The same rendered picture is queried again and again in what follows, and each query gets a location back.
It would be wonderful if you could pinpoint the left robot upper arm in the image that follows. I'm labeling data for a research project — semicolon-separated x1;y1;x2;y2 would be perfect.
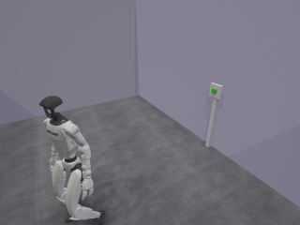
62;123;90;154

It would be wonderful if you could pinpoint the right robot shin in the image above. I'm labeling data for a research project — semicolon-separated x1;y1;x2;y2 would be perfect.
56;187;67;206

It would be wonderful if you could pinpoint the robot right hand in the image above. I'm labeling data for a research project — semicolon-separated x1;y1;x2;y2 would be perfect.
49;157;60;173

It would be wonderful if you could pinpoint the button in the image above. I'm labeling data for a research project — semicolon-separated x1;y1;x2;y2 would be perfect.
211;88;218;95

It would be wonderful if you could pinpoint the robot left hand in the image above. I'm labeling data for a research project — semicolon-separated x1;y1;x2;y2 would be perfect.
82;177;94;201

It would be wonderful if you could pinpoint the right robot upper arm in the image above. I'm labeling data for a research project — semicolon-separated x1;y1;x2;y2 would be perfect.
43;117;51;126

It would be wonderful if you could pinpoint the robot head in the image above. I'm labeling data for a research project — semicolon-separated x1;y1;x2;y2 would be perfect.
39;96;69;126

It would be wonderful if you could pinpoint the robot left forearm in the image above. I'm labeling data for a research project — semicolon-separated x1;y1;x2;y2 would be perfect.
82;145;91;179

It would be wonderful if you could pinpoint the robot right forearm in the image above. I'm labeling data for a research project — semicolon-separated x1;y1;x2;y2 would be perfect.
52;143;59;158

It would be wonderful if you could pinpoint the panel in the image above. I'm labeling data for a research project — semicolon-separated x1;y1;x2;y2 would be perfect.
205;82;223;147

